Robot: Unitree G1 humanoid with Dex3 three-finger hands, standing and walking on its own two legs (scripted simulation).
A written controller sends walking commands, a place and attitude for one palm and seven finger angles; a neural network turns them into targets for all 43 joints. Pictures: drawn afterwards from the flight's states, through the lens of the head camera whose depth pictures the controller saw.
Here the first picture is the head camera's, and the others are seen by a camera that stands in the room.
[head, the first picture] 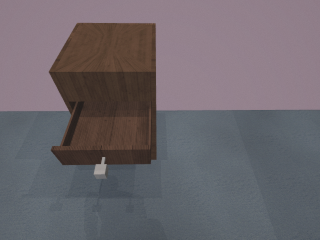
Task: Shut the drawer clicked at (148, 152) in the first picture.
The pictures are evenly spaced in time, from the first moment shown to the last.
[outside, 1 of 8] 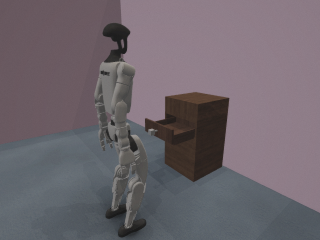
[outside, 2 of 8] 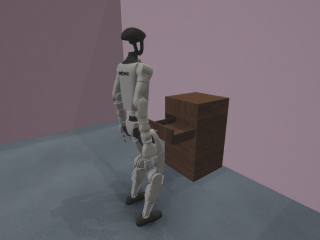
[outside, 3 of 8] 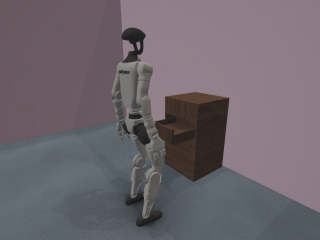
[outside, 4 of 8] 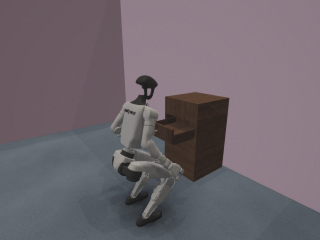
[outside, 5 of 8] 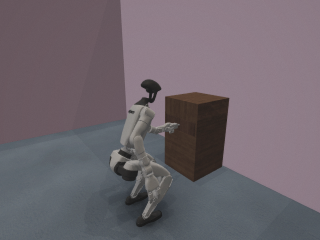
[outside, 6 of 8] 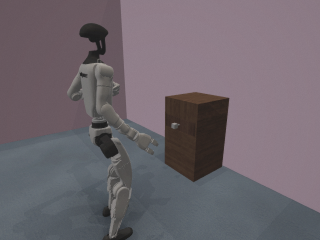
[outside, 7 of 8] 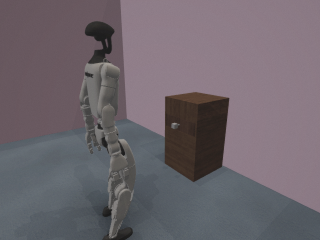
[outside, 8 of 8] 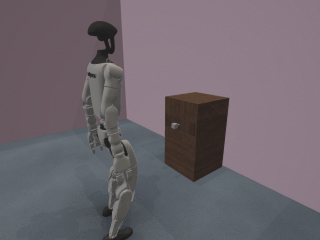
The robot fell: no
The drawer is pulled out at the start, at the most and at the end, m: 0.27 0.27 0.00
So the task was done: yes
